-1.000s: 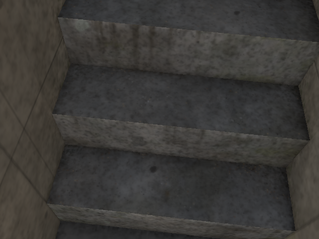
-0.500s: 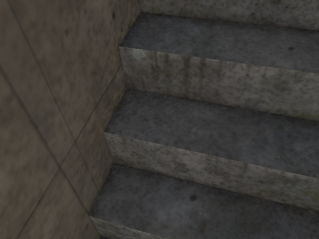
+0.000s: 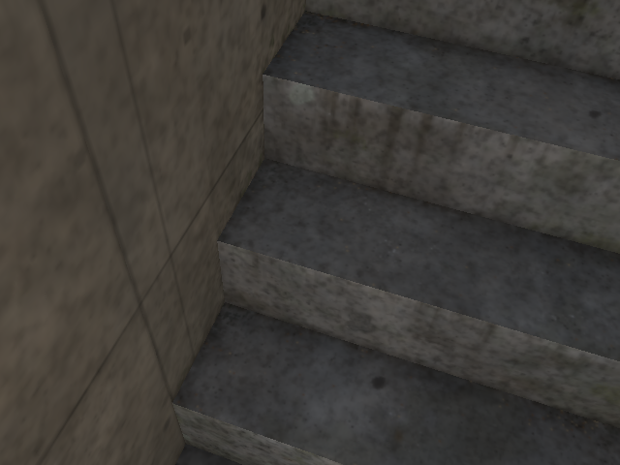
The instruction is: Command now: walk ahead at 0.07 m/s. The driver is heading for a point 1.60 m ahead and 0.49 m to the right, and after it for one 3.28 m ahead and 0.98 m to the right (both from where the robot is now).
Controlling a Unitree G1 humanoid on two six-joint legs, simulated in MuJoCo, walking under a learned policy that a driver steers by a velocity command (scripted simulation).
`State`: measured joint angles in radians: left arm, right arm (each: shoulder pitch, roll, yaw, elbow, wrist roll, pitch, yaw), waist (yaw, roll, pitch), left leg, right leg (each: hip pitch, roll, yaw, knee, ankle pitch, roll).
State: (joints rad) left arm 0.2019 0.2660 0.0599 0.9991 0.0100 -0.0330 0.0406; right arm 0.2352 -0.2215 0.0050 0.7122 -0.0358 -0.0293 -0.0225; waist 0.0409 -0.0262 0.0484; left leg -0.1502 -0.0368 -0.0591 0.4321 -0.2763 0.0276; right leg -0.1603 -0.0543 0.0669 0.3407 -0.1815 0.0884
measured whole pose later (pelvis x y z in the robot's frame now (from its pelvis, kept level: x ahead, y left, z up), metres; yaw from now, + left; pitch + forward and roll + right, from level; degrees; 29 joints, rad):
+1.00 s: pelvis +0.03 -0.03 +0.00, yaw -1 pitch +0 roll +0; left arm 0.20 0.25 0.02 1.14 -0.01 -0.03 0.05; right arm 0.25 -0.25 -0.01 0.89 -0.02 0.01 -0.08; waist 0.01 0.01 -0.01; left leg -0.09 0.01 -0.06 0.41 -0.32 -0.01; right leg -0.15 -0.01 0.06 0.41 -0.27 0.03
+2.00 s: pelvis +0.08 -0.01 +0.00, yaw +0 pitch +0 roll -2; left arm 0.10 0.26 0.04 1.06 0.02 0.03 0.04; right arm 0.33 -0.25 0.02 0.94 -0.02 -0.04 -0.03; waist 0.00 -0.01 0.03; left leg 0.00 0.03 0.03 0.38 -0.38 0.01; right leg -0.23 0.03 0.03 0.38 -0.16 0.02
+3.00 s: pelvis +0.10 -0.01 +0.00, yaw +0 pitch +2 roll -2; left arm 0.01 0.26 0.03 0.99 0.01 -0.05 0.01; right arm 0.24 -0.31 0.00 0.83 -0.01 -0.05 -0.04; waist 0.01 0.02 -0.01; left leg 0.04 0.02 0.01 0.28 -0.35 0.01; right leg -0.23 0.02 0.05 0.38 -0.19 0.03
